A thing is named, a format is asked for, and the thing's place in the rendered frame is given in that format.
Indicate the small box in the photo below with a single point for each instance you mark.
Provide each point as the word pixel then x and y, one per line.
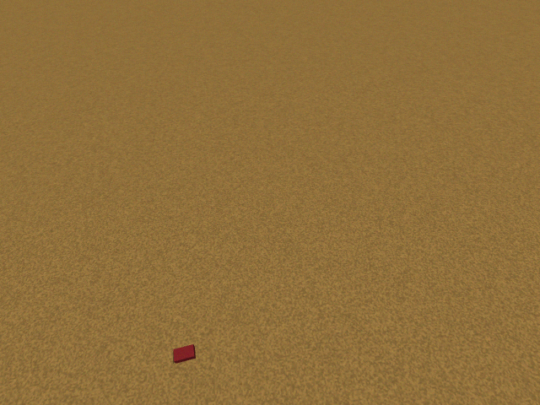
pixel 184 353

